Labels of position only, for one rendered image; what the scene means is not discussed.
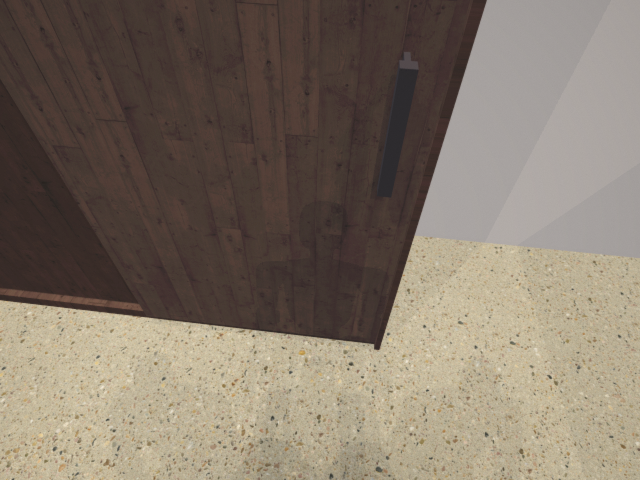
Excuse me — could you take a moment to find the wardrobe door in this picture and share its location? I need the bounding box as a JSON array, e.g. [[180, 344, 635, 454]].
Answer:
[[0, 79, 139, 304], [0, 0, 470, 343]]

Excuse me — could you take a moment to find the handle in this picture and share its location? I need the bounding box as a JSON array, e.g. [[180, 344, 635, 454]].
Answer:
[[377, 52, 419, 198]]

